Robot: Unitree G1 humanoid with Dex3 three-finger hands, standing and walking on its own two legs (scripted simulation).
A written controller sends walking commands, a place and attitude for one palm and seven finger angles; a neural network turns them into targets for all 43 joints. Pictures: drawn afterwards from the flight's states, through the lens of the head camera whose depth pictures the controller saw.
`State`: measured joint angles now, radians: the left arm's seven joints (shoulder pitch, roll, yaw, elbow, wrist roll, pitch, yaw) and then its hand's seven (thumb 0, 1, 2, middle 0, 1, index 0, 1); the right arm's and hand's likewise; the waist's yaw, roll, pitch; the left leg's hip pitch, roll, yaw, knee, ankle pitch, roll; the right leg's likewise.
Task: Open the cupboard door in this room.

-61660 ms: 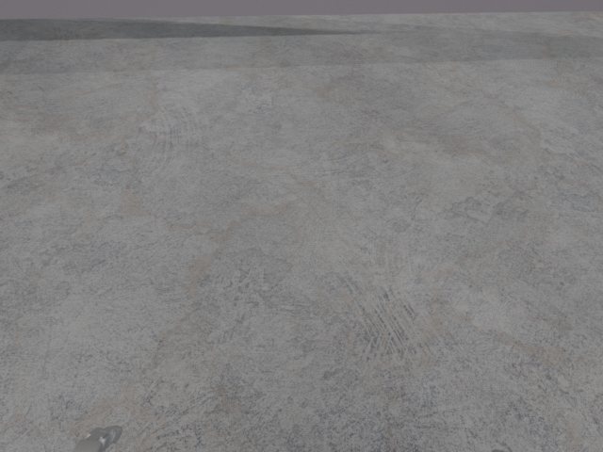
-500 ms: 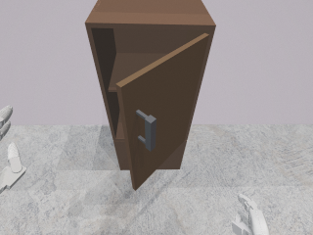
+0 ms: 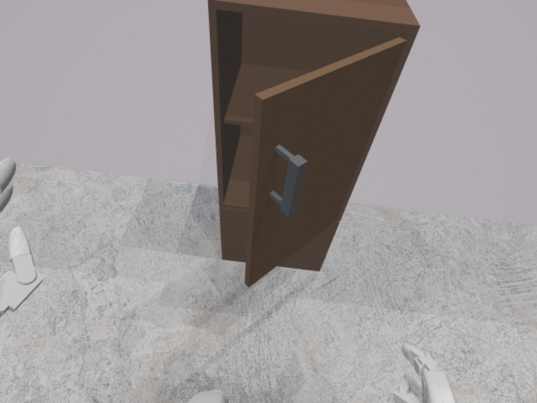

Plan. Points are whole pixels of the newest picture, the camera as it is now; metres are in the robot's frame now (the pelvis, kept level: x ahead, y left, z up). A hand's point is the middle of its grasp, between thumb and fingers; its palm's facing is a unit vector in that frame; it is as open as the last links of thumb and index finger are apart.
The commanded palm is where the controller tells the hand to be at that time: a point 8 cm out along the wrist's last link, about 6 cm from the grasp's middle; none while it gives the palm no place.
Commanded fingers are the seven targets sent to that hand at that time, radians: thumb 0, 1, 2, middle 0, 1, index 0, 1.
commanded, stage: step back with the hand held close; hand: left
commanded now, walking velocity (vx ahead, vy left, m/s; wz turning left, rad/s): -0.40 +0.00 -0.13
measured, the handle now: (285, 181) +0.48 +0.01 +0.05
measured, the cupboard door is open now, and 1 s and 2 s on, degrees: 47 47 47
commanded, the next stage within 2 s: stop stepping back and stand still in 0.06 s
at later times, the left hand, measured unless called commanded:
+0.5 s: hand out of the picture +0.09 +0.21 +0.18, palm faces +0.29 -0.82 -0.50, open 7.4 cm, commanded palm +0.04 +0.26 +0.19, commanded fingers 0.00 0.90 0.90 -0.20 -0.30 -0.20 -0.30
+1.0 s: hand out of the picture +0.06 +0.22 +0.18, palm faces +0.33 -0.81 -0.48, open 7.4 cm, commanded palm +0.01 +0.27 +0.19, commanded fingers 0.00 0.90 0.90 -0.20 -0.30 -0.20 -0.30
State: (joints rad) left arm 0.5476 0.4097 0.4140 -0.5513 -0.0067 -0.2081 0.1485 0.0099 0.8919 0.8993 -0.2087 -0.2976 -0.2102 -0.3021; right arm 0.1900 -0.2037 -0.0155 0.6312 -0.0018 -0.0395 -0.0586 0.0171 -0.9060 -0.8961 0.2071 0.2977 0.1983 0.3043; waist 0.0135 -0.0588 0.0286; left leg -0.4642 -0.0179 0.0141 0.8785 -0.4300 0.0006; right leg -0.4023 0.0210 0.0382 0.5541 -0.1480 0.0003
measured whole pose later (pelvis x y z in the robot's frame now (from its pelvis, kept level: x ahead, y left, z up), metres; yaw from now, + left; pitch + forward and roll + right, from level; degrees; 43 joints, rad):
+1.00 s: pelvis -0.16 -0.02 +0.01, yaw -6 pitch -1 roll +0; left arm 0.57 0.42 0.41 -0.47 -0.03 -0.23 0.14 0.01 0.89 0.90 -0.21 -0.30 -0.21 -0.30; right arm 0.24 -0.19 0.02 0.63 0.00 -0.13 -0.06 0.02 -0.91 -0.90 0.21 0.30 0.20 0.30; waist -0.01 0.00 -0.02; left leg -0.28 0.03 0.08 0.51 -0.22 0.02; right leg -0.16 0.05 -0.05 0.48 -0.31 -0.06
